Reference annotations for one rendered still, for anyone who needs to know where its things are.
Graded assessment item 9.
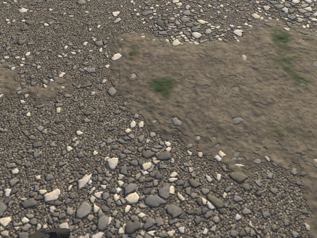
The robot left hand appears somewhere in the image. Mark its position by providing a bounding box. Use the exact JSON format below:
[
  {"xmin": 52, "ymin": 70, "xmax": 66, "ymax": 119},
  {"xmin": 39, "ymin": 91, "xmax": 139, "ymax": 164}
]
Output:
[{"xmin": 29, "ymin": 228, "xmax": 71, "ymax": 238}]

